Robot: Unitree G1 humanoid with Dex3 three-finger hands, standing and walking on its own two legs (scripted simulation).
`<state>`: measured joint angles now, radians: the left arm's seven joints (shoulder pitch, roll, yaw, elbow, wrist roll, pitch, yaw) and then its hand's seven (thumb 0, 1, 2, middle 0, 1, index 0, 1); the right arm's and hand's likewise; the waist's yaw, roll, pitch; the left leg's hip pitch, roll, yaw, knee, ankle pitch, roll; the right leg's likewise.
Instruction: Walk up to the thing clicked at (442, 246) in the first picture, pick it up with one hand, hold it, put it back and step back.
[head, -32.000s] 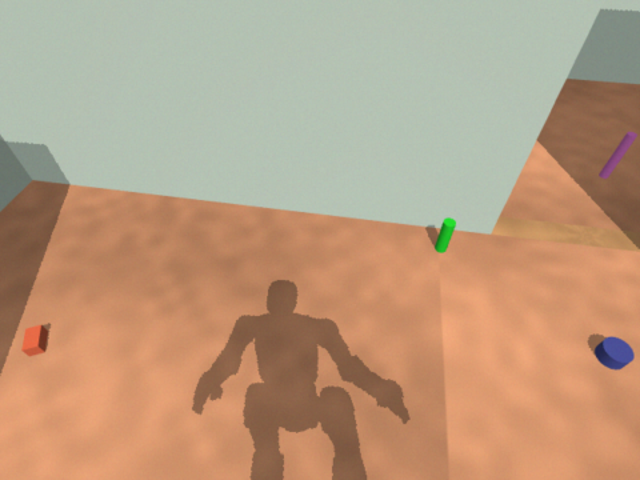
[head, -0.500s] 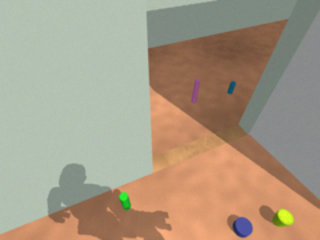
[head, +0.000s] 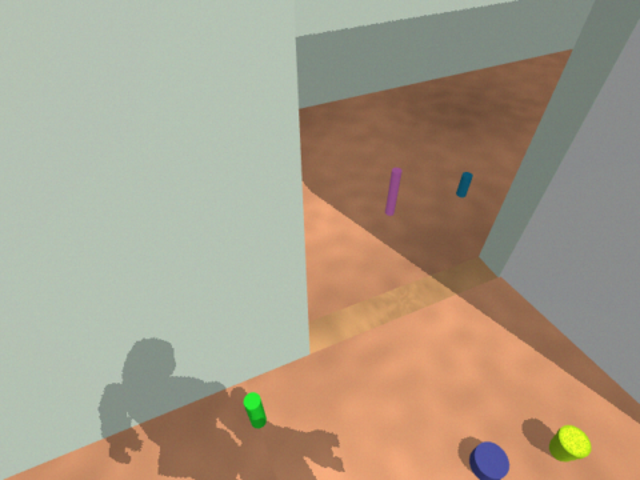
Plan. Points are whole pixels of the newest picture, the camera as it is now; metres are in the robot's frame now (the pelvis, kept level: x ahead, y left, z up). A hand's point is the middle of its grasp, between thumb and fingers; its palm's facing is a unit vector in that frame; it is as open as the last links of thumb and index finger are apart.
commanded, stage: stand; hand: left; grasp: from the side
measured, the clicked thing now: (255, 411) +0.44 +0.22 -0.70
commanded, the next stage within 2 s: step back in 1.12 s
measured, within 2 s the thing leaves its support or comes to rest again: neither
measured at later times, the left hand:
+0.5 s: hand out of the picture +0.07 +0.24 -0.16, palm faces -0.03 -0.94 -0.34, open 7.4 cm
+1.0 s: hand out of the picture +0.08 +0.24 -0.15, palm faces -0.02 -0.94 -0.35, open 7.4 cm
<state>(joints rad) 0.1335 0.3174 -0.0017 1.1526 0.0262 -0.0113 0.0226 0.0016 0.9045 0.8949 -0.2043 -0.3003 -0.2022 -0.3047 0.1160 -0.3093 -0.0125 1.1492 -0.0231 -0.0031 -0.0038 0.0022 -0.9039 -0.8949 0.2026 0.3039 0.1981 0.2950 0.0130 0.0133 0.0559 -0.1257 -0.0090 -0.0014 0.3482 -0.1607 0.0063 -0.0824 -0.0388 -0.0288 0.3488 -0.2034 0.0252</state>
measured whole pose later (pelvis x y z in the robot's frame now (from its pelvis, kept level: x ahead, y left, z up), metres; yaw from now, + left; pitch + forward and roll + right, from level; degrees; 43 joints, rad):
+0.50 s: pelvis +0.01 +0.00 +0.00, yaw -1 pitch -3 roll +0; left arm 0.12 0.32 0.00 1.17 0.02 -0.01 0.01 0.00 0.90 0.89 -0.20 -0.30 -0.20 -0.30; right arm 0.12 -0.33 0.00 1.16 -0.02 0.00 0.00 0.00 -0.90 -0.89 0.20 0.30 0.20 0.29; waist 0.00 0.01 0.05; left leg -0.12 0.00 0.00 0.32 -0.15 0.00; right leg -0.08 -0.03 -0.02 0.32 -0.20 0.02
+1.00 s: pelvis +0.01 -0.01 +0.00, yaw +0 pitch -3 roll +0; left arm 0.11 0.33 0.00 1.15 0.02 -0.01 0.01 0.00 0.90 0.89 -0.20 -0.30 -0.20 -0.30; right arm 0.11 -0.34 0.00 1.15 -0.01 -0.01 0.00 0.00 -0.90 -0.90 0.20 0.30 0.20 0.29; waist 0.00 0.01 0.04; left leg -0.11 0.01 0.00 0.31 -0.16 -0.01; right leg -0.07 -0.02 -0.03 0.31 -0.20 0.01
